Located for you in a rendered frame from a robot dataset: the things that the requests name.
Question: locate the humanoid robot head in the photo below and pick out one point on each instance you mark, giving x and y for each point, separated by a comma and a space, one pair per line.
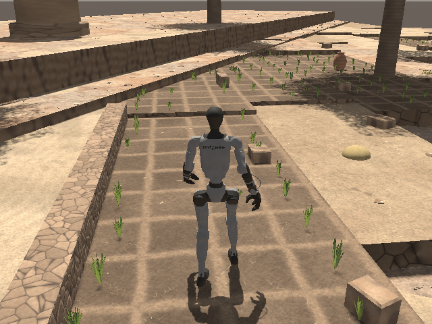
215, 117

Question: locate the robot left thigh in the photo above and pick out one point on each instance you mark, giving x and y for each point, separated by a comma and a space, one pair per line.
202, 213

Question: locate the robot right hand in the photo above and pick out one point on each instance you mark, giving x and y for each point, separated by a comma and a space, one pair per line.
256, 202

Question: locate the robot right upper arm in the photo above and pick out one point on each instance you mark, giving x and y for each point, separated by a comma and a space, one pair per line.
239, 153

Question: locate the right robot forearm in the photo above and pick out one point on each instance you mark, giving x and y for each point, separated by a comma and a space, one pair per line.
247, 177

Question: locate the robot left hand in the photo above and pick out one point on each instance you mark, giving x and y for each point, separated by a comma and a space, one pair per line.
193, 176

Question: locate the left robot forearm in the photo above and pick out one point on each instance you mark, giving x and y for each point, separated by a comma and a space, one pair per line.
186, 174

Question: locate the robot left upper arm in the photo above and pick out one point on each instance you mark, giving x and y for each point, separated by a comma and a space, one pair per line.
191, 152

